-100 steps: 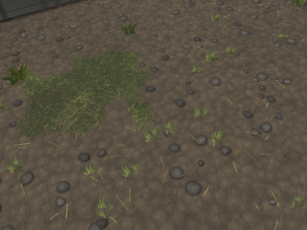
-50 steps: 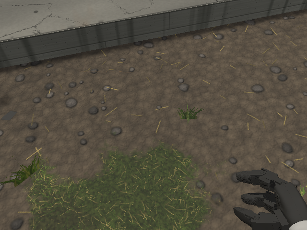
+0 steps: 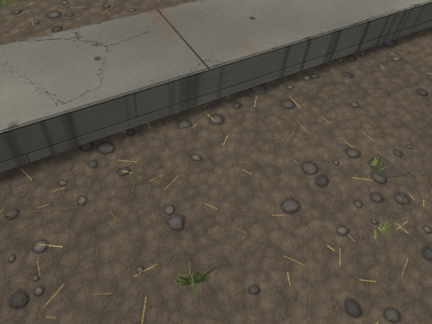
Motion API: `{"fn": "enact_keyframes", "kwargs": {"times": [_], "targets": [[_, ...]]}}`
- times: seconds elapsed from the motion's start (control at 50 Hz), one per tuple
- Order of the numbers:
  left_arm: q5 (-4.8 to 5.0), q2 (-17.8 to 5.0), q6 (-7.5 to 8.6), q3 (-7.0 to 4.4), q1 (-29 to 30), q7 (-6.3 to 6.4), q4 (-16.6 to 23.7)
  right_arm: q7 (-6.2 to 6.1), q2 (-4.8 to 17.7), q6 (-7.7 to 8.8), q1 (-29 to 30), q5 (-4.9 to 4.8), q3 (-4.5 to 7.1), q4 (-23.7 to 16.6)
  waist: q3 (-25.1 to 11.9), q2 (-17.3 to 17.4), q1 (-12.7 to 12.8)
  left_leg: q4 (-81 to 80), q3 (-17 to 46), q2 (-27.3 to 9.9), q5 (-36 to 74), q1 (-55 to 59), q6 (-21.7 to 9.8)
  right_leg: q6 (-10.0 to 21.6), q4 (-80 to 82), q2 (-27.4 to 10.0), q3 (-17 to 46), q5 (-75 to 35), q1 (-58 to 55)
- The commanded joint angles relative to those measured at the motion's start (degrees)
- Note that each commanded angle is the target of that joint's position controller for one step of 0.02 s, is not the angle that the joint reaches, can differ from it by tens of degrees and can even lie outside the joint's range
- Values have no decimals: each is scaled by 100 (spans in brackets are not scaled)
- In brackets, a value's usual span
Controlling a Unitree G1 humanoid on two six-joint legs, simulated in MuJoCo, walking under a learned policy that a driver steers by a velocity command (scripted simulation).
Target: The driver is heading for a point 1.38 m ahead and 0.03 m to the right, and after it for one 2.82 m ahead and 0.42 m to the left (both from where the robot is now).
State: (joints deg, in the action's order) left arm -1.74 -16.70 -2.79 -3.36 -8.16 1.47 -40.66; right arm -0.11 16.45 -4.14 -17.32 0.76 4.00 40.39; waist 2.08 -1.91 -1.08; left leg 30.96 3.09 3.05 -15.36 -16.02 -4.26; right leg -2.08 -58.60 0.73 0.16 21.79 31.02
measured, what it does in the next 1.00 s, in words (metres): steps on the spot: right foot, then left foot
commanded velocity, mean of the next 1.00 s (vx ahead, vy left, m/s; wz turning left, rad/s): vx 0.10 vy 0.00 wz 0.10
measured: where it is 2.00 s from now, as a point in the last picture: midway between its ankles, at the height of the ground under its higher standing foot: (305, 230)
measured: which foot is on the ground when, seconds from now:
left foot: down 0.00-0.42, up 0.44-0.80, down 0.82-1.00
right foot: up 0.00-0.40, down 0.42-0.82, up 0.84-1.00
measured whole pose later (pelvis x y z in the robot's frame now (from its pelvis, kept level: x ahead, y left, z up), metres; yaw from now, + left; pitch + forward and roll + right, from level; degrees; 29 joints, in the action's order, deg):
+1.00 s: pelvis +0.04 -0.01 +0.01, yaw +1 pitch +1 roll -1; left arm -1.6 -19.8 -3.0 -5.7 -12.4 -3.7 -43.6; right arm -1.9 17.7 1.7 -16.6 1.7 1.8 43.5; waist -0.5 -1.8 -0.7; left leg 17.1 -1.2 1.9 -15.0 -3.4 -2.7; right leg -0.5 -64.7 2.4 3.8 13.3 35.5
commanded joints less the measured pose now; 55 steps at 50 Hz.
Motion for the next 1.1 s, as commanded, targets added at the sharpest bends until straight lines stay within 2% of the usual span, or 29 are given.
{"fn": "enact_keyframes", "kwargs": {"times": [0.02, 0.08, 0.18, 0.26, 0.34, 0.4, 0.42, 0.44, 0.46, 0.48, 0.5, 0.52, 0.56, 0.58, 0.6, 0.64, 0.68, 0.76, 0.78, 0.8, 0.82, 0.84, 0.86, 0.88, 0.9, 0.92, 0.94, 0.98, 1.1], "targets": [[-35, -421, 76, -97, -4, -56, 356, 2, 886, 102, 227, -90, 266, -500, -482, 660, 113, -1082, 1724, -1114, 2390, 885, -723, -100, -536, 3, 288, -256, 648], [22, -374, 52, -46, 229, -42, 483, -19, 1023, 126, -90, -80, 345, -458, -506, 709, -78, -984, 2047, -1042, 2337, 1350, -708, -150, -55, 4, 403, -269, 902], [55, -526, 90, -20, 450, -9, 563, -25, 1203, 109, -214, -29, 425, -512, -543, 881, -240, -921, 2749, -959, 1986, 1496, -739, -113, 788, 166, 613, -111, 733], [107, -591, 131, 0, 315, 12, 478, -14, 1138, 121, -80, 27, 373, -526, -661, 912, -223, -773, 2775, -926, 2560, 1184, -690, 26, 1157, 184, 536, -80, 21], [163, -615, 162, 25, 147, 14, 453, 9, 1078, 103, 149, 64, 307, -507, -625, 931, -126, -705, 2928, -865, 2971, 785, -628, 185, 1753, 250, 447, 82, -835], [141, -528, 216, 49, -306, 63, 322, -22, 994, 99, 449, -17, 236, -473, -510, 783, 202, -572, 2904, -602, 2167, 260, -290, 353, 3375, 233, 380, -710, -2007], [81, -626, 249, 36, -281, 110, 320, -40, 839, 126, 362, -43, 176, -448, -485, 433, 156, -333, 2684, -354, 1058, -126, -28, 462, 3950, -164, 801, -1030, -2511], [6, -905, 257, 35, -43, 148, 465, -37, 429, 163, -86, -13, 66, -418, -626, -794, -125, 687, 1794, 274, -886, -501, 269, 760, 4464, -1482, 2198, -1206, -2878], [-3, -1235, 218, -32, 9, 90, 508, -91, 886, 145, 29, 33, 187, -437, -357, -945, 18, 1468, 877, 971, -1870, -922, 355, 1470, 4470, -2118, 3087, -2054, -2213], [59, -1020, 224, -12, -218, 42, 374, -102, 1020, 136, 101, 100, 227, -365, -353, -587, 30, 2118, 916, 621, -1755, -687, 421, 1734, 4347, -2136, 2949, -2359, -1966], [108, -716, 243, 71, -42, 9, 356, -66, 939, 135, 151, 67, 208, -259, -226, -388, -42, 2344, 920, 517, -1426, -610, 462, 1611, 4284, -1775, 2409, -2328, -1843], [80, -615, 245, 93, 110, -1, 361, -30, 817, 121, 138, 26, 177, -153, -158, -398, -72, 2499, 875, 510, -1162, -530, 529, 1417, 4234, -1388, 1883, -2349, -1787], [65, -328, 283, 219, 145, -6, 228, 24, 479, 87, 89, 43, 30, -6, -291, -678, -128, 1797, 658, 317, -953, -158, 644, 1145, 4197, -919, 1494, -2601, -1890], [77, -446, 264, 178, 80, -32, 148, 19, 446, 73, 204, 51, -10, -2, -239, -826, -109, 1340, 216, 178, -982, -156, 701, 1093, 4105, -755, 1493, -2703, -2046], [83, -747, 224, 53, -155, -64, 92, -26, 505, 76, 444, 23, -7, -44, -188, -907, 70, 1131, -14, 236, -1118, -305, 725, 1133, 3948, -707, 1685, -2886, -2280], [120, -1140, 152, -149, -644, -125, -24, -114, 590, 90, 712, -24, -4, -112, -232, -849, 284, 1024, -18, 300, -1261, -690, 719, 1290, 3782, -870, 2236, -3149, -2773], [144, -1179, 126, -242, -747, -156, -60, -170, 584, 132, 802, -81, -25, -158, -328, -772, 298, 953, 98, 271, -1205, -848, 688, 1362, 3763, -954, 2643, -3232, -2986], [139, -1090, 67, -352, -538, -193, -61, -240, 548, 269, 757, -105, -71, -207, -539, -685, 182, 503, 228, 290, -1060, -433, 544, 1318, 3803, -848, 3071, -3026, -2752], [145, -1102, 31, -397, -531, -215, -80, -229, 553, 316, 559, -72, -83, -187, -797, -555, 88, 169, 211, 309, -1133, 67, 456, 1284, 3899, -706, 3124, -1468, -2452], [141, -1088, -24, -422, -161, -245, 10, -221, 493, 351, 178, -44, -98, -74, -754, -438, -230, -616, 171, 299, -912, 1037, 301, 1093, 3965, -409, 3005, 435, -1520], [155, -943, -47, -404, 350, -245, 213, -257, 682, 367, -392, 8, -44, 90, -439, -210, -660, -1667, 371, -29, -875, 2404, 102, 568, 3801, 156, 2517, 1625, 78], [186, -332, -25, -285, 0, -206, 221, -334, 1239, 385, -420, -4, 74, 100, -420, 1272, -511, -2052, 1771, -1629, -1962, 3066, -19, 322, 1705, 733, 1353, 1805, 1088], [108, -433, 27, -242, 280, -170, 379, -337, 1638, 393, 149, 146, 162, -97, 37, 1520, -445, -2641, 3268, -2568, -2926, 2007, -398, 252, 824, 739, 817, 672, 1756], [30, -824, 56, -319, 357, -219, 357, -319, 1248, 431, 529, 184, 79, -136, 255, 855, -142, -2508, 2842, -2414, -2925, 1477, -405, 265, 275, 151, 930, -12, 1542], [33, -842, 83, -347, 155, -328, 247, -282, 921, 499, 758, 150, -24, -187, 239, 849, 26, -2487, 2345, -2087, -2564, 1367, -297, 230, -84, 148, 812, -385, 1463], [24, -804, 85, -339, -101, -410, 128, -235, 800, 574, 840, 125, -68, -223, 175, 891, 128, -2484, 1820, -1834, -2121, 1441, -181, 168, -453, 113, 706, -604, 1463], [-16, -779, 77, -339, -262, -498, 47, -232, 803, 643, 765, 85, -75, -204, 172, 932, 149, -2506, 1401, -1678, -1894, 1418, -148, 138, -781, 29, 561, -770, 1487], [-6, -683, 58, -291, -113, -606, 120, -160, 849, 759, 395, 95, -50, -81, 282, 849, 26, -2540, 910, -1602, -1525, 1467, -115, 126, -1138, -134, 417, -1053, 1774], [-28, -623, 52, -224, 652, -725, 379, -62, 840, 938, -568, 133, -15, 296, 611, 657, -343, -2579, 40, -1738, -878, 2003, -56, 135, -1130, -354, 316, -1526, 2635]]}}
Next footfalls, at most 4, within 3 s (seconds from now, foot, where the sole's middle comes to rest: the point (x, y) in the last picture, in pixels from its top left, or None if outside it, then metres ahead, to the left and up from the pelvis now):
0.42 right None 0.10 -0.10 -0.77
0.82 left None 0.02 0.08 -0.77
1.36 right None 0.38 -0.21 -0.77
1.82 left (275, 229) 0.81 -0.26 -0.77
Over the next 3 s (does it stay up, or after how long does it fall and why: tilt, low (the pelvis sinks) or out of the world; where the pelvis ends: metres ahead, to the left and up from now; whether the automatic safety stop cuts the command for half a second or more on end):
stays up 1.58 -0.06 0.05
